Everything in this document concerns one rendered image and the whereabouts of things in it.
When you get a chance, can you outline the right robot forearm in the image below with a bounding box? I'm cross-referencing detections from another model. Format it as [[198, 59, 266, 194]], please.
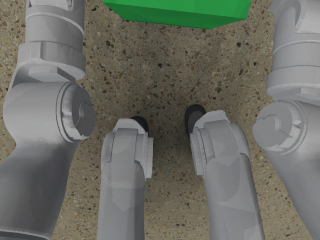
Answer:
[[265, 0, 320, 106]]

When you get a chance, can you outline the left robot shin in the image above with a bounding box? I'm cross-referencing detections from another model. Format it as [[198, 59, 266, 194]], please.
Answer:
[[100, 118, 146, 171]]

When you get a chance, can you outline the left robot forearm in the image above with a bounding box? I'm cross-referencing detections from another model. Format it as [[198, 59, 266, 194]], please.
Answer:
[[2, 0, 86, 126]]

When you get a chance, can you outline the robot shin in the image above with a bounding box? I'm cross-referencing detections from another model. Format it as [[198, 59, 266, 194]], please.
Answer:
[[192, 110, 251, 161], [100, 118, 146, 171]]

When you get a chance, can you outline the right robot shin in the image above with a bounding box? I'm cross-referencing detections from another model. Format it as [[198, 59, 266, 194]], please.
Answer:
[[192, 110, 251, 161]]

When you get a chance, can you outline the carton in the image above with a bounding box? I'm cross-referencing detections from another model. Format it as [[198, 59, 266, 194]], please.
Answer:
[[102, 0, 251, 30]]

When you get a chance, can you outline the left robot upper arm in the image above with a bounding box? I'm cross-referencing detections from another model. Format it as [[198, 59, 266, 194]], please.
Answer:
[[0, 81, 96, 240]]

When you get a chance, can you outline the right robot upper arm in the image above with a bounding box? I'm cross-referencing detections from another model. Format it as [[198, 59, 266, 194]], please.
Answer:
[[252, 98, 320, 240]]

